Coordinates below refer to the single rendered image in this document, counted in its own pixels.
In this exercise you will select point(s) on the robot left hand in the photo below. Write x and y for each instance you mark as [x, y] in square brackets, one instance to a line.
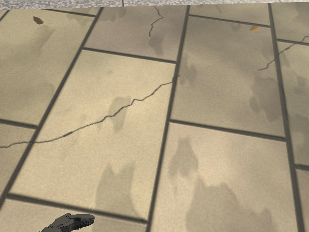
[69, 222]

